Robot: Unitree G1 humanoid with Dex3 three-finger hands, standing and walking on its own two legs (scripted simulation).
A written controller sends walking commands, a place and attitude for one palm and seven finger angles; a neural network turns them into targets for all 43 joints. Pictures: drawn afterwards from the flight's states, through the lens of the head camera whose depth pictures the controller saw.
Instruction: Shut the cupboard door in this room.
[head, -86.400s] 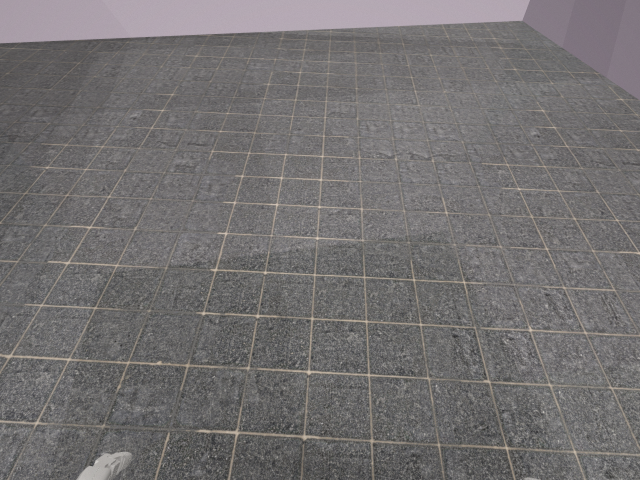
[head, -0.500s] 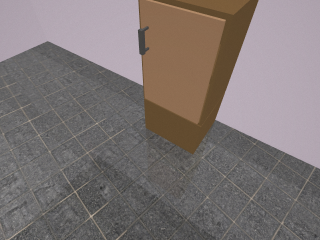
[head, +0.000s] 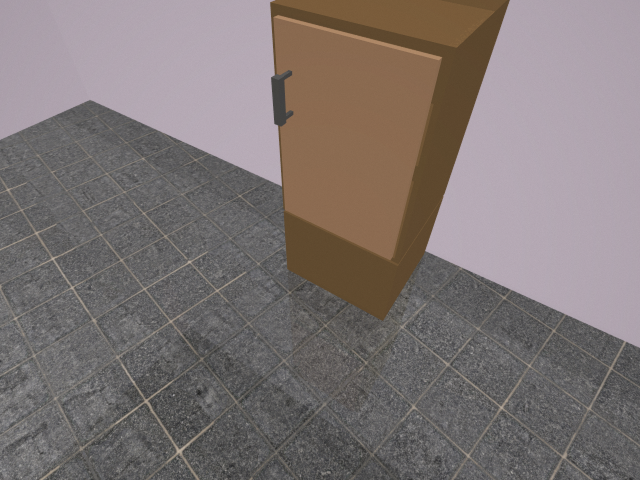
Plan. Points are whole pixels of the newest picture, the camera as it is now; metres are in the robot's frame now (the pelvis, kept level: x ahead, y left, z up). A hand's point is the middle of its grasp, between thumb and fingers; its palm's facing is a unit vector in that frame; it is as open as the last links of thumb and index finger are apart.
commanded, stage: let the arm hang, fingers relaxed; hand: left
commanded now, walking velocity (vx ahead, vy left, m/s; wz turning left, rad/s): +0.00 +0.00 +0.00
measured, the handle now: (284, 97) +0.96 +0.13 +0.01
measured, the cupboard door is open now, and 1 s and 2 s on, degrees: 0 0 0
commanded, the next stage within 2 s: look to check the result in 0.08 s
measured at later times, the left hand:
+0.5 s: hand out of the picture -0.01 +0.17 -0.17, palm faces +0.03 -0.98 -0.19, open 7.4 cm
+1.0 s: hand out of the picture +0.02 +0.18 -0.17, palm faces +0.02 -0.98 -0.21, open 7.4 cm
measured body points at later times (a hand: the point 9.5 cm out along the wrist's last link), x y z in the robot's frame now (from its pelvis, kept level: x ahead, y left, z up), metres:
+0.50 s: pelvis +0.01 +0.00 +0.00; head +0.02 +0.00 +0.45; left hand -0.01 +0.22 -0.16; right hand +0.00 -0.22 -0.16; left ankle +0.04 +0.10 -0.74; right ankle -0.01 -0.12 -0.74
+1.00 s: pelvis +0.02 +0.00 +0.00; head +0.03 +0.00 +0.45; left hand +0.02 +0.23 -0.16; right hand +0.03 -0.24 -0.15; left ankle +0.04 +0.10 -0.74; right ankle -0.01 -0.12 -0.74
